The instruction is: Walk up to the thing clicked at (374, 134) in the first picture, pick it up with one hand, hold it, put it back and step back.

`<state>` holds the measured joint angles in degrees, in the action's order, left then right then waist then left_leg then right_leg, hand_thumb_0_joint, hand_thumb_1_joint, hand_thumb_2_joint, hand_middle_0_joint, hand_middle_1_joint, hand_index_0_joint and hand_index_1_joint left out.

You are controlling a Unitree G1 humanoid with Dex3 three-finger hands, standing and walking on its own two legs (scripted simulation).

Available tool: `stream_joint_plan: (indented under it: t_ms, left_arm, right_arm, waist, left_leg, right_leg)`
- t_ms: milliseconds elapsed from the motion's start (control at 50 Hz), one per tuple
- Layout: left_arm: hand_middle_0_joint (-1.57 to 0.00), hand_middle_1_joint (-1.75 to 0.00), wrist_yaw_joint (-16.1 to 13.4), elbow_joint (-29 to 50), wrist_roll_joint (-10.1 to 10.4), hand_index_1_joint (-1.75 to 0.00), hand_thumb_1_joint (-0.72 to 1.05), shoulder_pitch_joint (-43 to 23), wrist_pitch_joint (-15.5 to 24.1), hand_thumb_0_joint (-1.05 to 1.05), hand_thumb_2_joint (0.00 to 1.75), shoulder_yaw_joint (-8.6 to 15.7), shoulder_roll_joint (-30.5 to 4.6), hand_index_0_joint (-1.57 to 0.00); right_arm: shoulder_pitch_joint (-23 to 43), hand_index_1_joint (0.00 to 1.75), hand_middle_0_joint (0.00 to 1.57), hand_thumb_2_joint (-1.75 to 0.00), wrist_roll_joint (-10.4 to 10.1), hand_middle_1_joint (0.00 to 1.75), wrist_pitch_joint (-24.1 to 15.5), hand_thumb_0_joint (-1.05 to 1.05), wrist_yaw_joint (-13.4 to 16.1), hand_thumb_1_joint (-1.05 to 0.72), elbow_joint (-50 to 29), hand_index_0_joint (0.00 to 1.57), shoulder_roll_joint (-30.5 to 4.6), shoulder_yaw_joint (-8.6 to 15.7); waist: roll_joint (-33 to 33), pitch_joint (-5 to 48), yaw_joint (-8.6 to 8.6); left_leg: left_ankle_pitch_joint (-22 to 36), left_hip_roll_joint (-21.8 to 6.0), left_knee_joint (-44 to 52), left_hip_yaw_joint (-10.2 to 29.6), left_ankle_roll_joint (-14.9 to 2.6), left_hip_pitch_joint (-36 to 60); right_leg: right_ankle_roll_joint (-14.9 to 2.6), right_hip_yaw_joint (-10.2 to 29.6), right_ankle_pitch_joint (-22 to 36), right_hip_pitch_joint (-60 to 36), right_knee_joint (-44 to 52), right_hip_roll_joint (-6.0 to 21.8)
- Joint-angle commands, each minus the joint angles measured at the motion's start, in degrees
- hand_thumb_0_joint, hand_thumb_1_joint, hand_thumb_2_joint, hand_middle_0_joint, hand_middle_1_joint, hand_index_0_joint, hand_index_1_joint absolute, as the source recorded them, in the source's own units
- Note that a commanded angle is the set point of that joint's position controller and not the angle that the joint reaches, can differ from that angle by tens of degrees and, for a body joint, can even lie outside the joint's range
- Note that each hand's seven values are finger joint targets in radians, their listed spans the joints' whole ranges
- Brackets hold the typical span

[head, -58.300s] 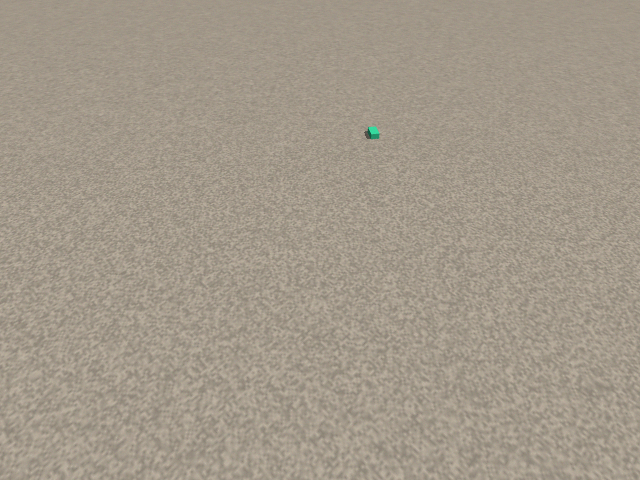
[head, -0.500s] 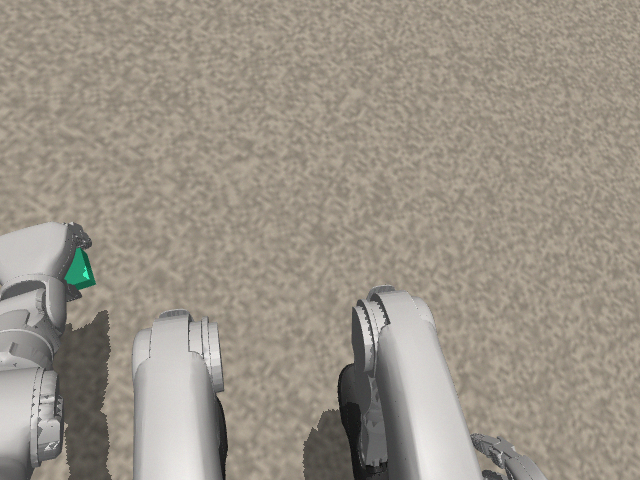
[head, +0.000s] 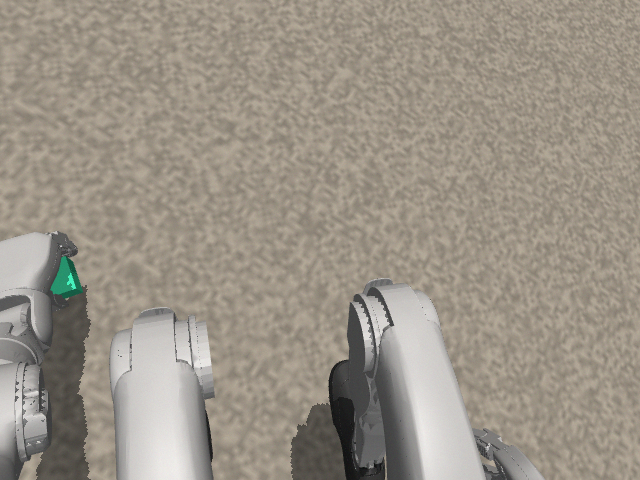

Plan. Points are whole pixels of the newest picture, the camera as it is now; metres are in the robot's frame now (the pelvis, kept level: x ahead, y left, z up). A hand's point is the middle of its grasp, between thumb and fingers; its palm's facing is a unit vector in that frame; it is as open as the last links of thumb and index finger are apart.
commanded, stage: rest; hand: left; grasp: from above
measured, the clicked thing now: (43, 284) +0.38 +0.32 -0.24
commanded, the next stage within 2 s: open in 1.14 s
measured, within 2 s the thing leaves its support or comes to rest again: rests again in 0.92 s
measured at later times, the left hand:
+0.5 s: hand (57, 287) +0.38 +0.31 -0.24, palm faces -0.41 -0.23 -0.88, open 7.8 cm
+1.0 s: hand (62, 287) +0.38 +0.31 -0.27, palm faces -0.39 -0.21 -0.89, open 7.9 cm
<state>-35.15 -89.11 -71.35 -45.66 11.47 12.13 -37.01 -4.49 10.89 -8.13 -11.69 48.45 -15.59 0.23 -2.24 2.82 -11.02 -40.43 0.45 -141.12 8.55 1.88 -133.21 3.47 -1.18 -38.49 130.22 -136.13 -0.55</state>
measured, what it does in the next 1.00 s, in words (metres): stands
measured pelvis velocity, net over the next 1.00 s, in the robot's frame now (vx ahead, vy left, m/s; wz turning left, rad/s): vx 0.00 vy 0.01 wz -0.08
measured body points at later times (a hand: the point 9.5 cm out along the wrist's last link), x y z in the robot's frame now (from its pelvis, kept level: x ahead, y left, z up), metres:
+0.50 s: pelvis +0.00 +0.00 -0.03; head +0.23 +0.09 +0.35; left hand +0.40 +0.31 -0.19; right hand +0.06 -0.28 -0.12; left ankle +0.07 +0.13 -0.28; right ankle +0.10 -0.14 -0.28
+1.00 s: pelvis +0.00 +0.01 -0.04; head +0.24 +0.11 +0.34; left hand +0.40 +0.31 -0.21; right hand +0.07 -0.26 -0.12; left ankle +0.07 +0.13 -0.28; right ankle +0.10 -0.13 -0.28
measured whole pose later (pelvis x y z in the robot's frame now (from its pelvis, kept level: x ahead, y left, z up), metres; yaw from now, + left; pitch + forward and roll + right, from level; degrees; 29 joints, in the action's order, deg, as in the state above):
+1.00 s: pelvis +0.00 +0.01 -0.04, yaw -5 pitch +26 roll -12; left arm -45.0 -100.6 -72.8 -46.4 13.7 15.8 -45.0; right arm -1.4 19.0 -15.8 -21.0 50.0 -17.6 -5.6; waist -4.6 -3.5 -14.9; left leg -42.5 0.8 -150.8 13.3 1.0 -135.4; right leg 5.0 -4.5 -38.9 129.9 -141.4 -2.4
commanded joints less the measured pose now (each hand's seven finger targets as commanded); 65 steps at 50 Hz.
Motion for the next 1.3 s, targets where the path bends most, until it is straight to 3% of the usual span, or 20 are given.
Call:
stream_joint_plan:
  t_ms: [0, 20, 60, 100, 120, 140, 160, 180, 220, 300, 320, 620, 660, 680, 800, 900, 980, 1020, 1220, 1280]
  left_arm:
    - [-1.08, -0.23, -3.4, 3.2, -0.4, -0.24, 0.65, -14.6, 0.2, 0.0, 0.33, 0.6, -14.7, -1.08]
    - [-1.09, -0.23, -3.6, 4.1, -0.1, -0.23, 0.67, -17.3, 0.6, 0.0, 0.32, 1.0, -15.6, -1.09]
    - [-1.09, -0.27, -4.2, 3.8, 0.1, -0.26, 0.67, -13.3, 0.7, 0.0, 0.35, 4.9, -18.4, -1.09]
    - [-1.09, -0.28, -3.9, 0.5, 0.0, -0.28, 0.69, -14.2, 0.9, 0.0, 0.37, 1.1, -14.0, -1.1]
    - [-1.09, -0.29, -4.2, 0.6, -0.2, -0.29, 0.7, -13.7, 1.2, 0.0, 0.37, 2.8, -16.0, -1.1]
    - [-1.08, -0.3, -3.9, -1.4, -0.5, -0.29, 0.69, -13.8, 1.2, 0.0, 0.36, 1.0, -14.7, -1.09]
    - [-1.08, -0.3, -4.0, -0.7, 0.5, -0.29, 0.67, -13.0, 1.5, 0.0, 0.37, 2.3, -15.2, -1.08]
    - [-1.09, -0.31, -4.6, 1.0, -0.1, -0.31, 0.69, -11.7, 1.7, 0.0, 0.4, 5.7, -19.6, -1.09]
    - [-1.11, -0.31, -5.1, -0.7, -0.4, -0.31, 0.71, -11.3, 1.5, 0.0, 0.42, 6.0, -20.0, -1.11]
    - [-1.12, -0.31, -5.6, -0.4, -1.2, -0.31, 0.71, -14.4, 2.5, 0.0, 0.42, 3.6, -17.6, -1.12]
    - [-1.1, -0.33, -6.1, -1.2, -1.1, -0.32, 0.72, -14.9, 2.9, 0.0, 0.4, 5.3, -20.1, -1.11]
    - [-1.08, -0.37, -10.1, -5.1, -2.0, -0.36, 0.72, -11.7, 3.2, 0.0, 0.41, 3.6, -19.4, -1.09]
    - [-1.07, -0.38, -10.7, -6.1, -2.1, -0.37, 0.71, -11.3, 2.8, 0.0, 0.42, 4.9, -20.9, -1.08]
    - [-1.06, -0.38, -10.6, -4.9, -2.5, -0.37, 0.7, -13.4, 2.9, 0.0, 0.43, 2.9, -19.7, -1.07]
    - [-1.01, -0.4, -12.5, -5.9, -2.3, -0.37, 0.65, -13.4, 2.6, 0.0, 0.4, 5.0, -22.0, -1.03]
    - [-0.96, -0.4, -11.9, -6.4, -0.6, -0.38, 0.58, -12.6, 2.1, 0.0, 0.39, 2.6, -19.4, -0.98]
    - [-0.92, -0.42, -11.9, -7.4, -0.5, -0.4, 0.54, -10.4, 2.0, 0.0, 0.39, 4.4, -20.9, -0.94]
    - [-0.92, -0.43, -11.5, -6.6, 0.1, -0.4, 0.54, -12.8, 2.2, 0.0, 0.38, 2.2, -19.1, -0.94]
    - [-0.89, -0.47, -11.2, -10.5, 0.0, -0.44, 0.52, -9.6, 3.0, 0.0, 0.4, 3.1, -21.2, -0.92]
    - [-0.65, -0.53, -11.3, -9.9, 0.1, -0.49, 0.28, -9.9, 3.4, 0.0, 0.38, 3.3, -21.9, -0.68]
  right_arm:
    - [-10.3, 0.3, 0.2, -0.89, 1.4, 0.3, -0.9, 0.0, -0.1, -0.88, -0.2, 0.2, -14.3, 3.0]
    - [-10.5, 0.3, 0.2, -0.89, 1.7, 0.3, -1.1, 0.0, -0.4, -0.88, 0.1, 0.2, -14.3, 3.0]
    - [-10.6, 0.3, 0.2, -0.89, 2.1, 0.3, -1.1, 0.0, -0.6, -0.88, -0.5, 0.2, -15.4, 3.3]
    - [-9.9, 0.3, 0.2, -0.89, 2.7, 0.3, -1.5, 0.0, -1.3, -0.88, -0.1, 0.2, -14.4, 2.5]
    - [-9.4, 0.3, 0.2, -0.89, 3.0, 0.3, -1.6, 0.0, -1.4, -0.88, -0.2, 0.2, -15.2, 2.6]
    - [-9.5, 0.3, 0.2, -0.89, 3.3, 0.3, -1.7, 0.0, -1.7, -0.88, 0.2, 0.2, -14.7, 2.0]
    - [-9.5, 0.3, 0.2, -0.89, 3.3, 0.3, -1.8, 0.0, -1.8, -0.88, -0.1, 0.2, -15.0, 2.1]
    - [-9.9, 0.3, 0.2, -0.89, 3.4, 0.3, -1.6, 0.0, -1.8, -0.88, 0.0, 0.2, -16.1, 2.5]
    - [-9.8, 0.3, 0.2, -0.89, 4.1, 0.3, -1.4, 0.0, -2.2, -0.88, 0.4, 0.2, -15.8, 2.1]
    - [-8.4, 0.3, 0.2, -0.89, 4.8, 0.3, -1.9, 0.0, -3.1, -0.88, -0.5, 0.2, -15.8, 1.4]
    - [-9.1, 0.3, 0.2, -0.89, 5.2, 0.3, -2.1, 0.0, -3.2, -0.88, 0.4, 0.2, -16.4, 1.3]
    - [-6.4, 0.3, 0.2, -0.89, 7.3, 0.3, -4.6, 0.0, -5.8, -0.88, 0.9, 0.2, -18.0, -0.2]
    - [-6.6, 0.3, 0.2, -0.89, 7.4, 0.3, -4.8, 0.0, -6.2, -0.88, 1.1, 0.2, -18.3, -0.5]
    - [-6.1, 0.3, 0.2, -0.89, 7.6, 0.3, -5.3, 0.0, -6.6, -0.88, 0.6, 0.2, -18.2, -0.7]
    - [-5.8, 0.3, 0.2, -0.89, 8.2, 0.3, -6.4, 0.0, -7.9, -0.88, 1.1, 0.2, -19.2, -1.4]
    - [-4.4, 0.3, 0.2, -0.89, 7.6, 0.3, -7.9, 0.0, -8.6, -0.88, 0.7, 0.2, -19.5, -1.0]
    - [-6.3, 0.3, 0.2, -0.89, 7.8, 0.3, -8.4, 0.0, -9.4, -0.88, 1.4, 0.2, -19.9, -1.3]
    - [-4.8, 0.3, 0.2, -0.89, 7.8, 0.3, -9.0, 0.0, -9.6, -0.88, 0.8, 0.2, -19.9, -1.3]
    - [-5.3, 0.3, 0.2, -0.89, 7.7, 0.3, -9.5, 0.0, -10.4, -0.88, 0.9, 0.2, -19.7, -3.3]
    - [-5.6, 0.3, 0.2, -0.89, 7.8, 0.3, -9.7, 0.0, -10.5, -0.87, 1.0, 0.2, -20.0, -3.4]
  waist:
    - [15.9, 35.5, -0.64]
    - [15.2, 34.8, -1.91]
    - [15.6, 37.2, -0.45]
    - [15.8, 35.2, -1.61]
    - [16.2, 35.5, -1.53]
    - [16.7, 34.0, -1.83]
    - [15.9, 34.2, -1.38]
    - [17.0, 36.0, -0.27]
    - [17.0, 35.6, -0.9]
    - [17.2, 33.2, -2.46]
    - [16.9, 32.6, -3.11]
    - [20.6, 30.1, -3.3]
    - [20.8, 29.8, -3.5]
    - [21.4, 29.4, -4.26]
    - [20.5, 27.9, -5.22]
    - [20.7, 27.1, -4.69]
    - [20.9, 28.6, -4.48]
    - [20.8, 27.2, -5.49]
    - [18.0, 25.8, -5.43]
    - [19.0, 25.9, -5.32]
  left_leg:
    - [9.1, 0.7, 14.0, -7.4, -3.29, 27.7]
    - [9.1, 0.7, 13.0, -7.4, -3.46, 26.3]
    - [12.1, 0.8, 13.0, -7.2, -3.35, 27.3]
    - [10.5, 0.7, 12.3, -7.1, -3.16, 27.3]
    - [10.6, 0.7, 12.5, -6.8, -3.17, 27.1]
    - [9.3, 0.7, 11.9, -6.9, -3.24, 26.1]
    - [9.6, 0.8, 12.1, -6.6, -3.33, 25.8]
    - [10.5, 0.9, 12.5, -6.6, -3.29, 26.4]
    - [11.1, 0.6, 11.5, -6.5, -3.11, 26.6]
    - [9.6, 0.7, 10.3, -6.5, -3.19, 25.3]
    - [9.1, 0.5, 9.7, -6.3, -3.26, 24.3]
    - [8.3, 0.3, 9.5, -4.7, -2.53, 25.6]
    - [9.9, 0.2, 9.2, -4.6, -2.4, 26.1]
    - [10.2, 0.1, 8.5, -4.7, -2.39, 26.2]
    - [9.4, -0.1, 8.1, -4.1, -2.52, 25.1]
    - [7.0, -0.2, 8.7, -3.3, -2.53, 24.5]
    - [10.1, -0.3, 8.4, -2.6, -2.37, 25.8]
    - [9.2, -0.4, 7.7, -2.5, -2.39, 25.5]
    - [8.8, -0.3, 7.3, -2.5, -2.81, 23.1]
    - [9.3, -0.4, 7.8, -1.9, -2.61, 24.6]
  right_leg:
    - [-4.18, -8.4, 10.1, -16.4, 11.6, -1.4]
    - [-4.0, -8.4, 10.4, -16.9, 11.3, -1.5]
    - [-3.74, -8.9, 12.9, -18.9, 10.4, -1.4]
    - [-3.73, -9.4, 11.6, -16.7, 9.7, -1.5]
    - [-3.66, -9.9, 11.7, -17.0, 9.9, -1.8]
    - [-3.82, -9.5, 10.8, -16.7, 9.9, -1.9]
    - [-3.58, -9.9, 10.8, -17.0, 9.9, -1.8]
    - [-3.6, -10.1, 11.6, -18.1, 9.5, -1.8]
    - [-3.75, -10.1, 12.4, -17.9, 8.6, -2.0]
    - [-3.45, -10.3, 11.4, -17.1, 8.2, -2.1]
    - [-3.43, -10.5, 11.3, -17.4, 8.4, -2.2]
    - [-3.01, -13.0, 10.4, -14.7, 6.0, -3.1]
    - [-2.89, -13.2, 12.0, -14.9, 5.2, -3.0]
    - [-2.79, -13.1, 12.5, -14.6, 4.9, -3.0]
    - [-2.53, -13.6, 11.6, -15.0, 4.9, -3.0]
    - [-2.68, -13.6, 9.2, -14.1, 5.5, -2.9]
    - [-2.63, -13.9, 12.2, -16.0, 4.7, -3.0]
    - [-2.51, -13.9, 11.6, -15.0, 4.5, -2.8]
    - [-2.8, -13.9, 11.2, -18.0, 6.4, -3.4]
    - [-2.64, -14.2, 11.3, -17.7, 5.8, -3.1]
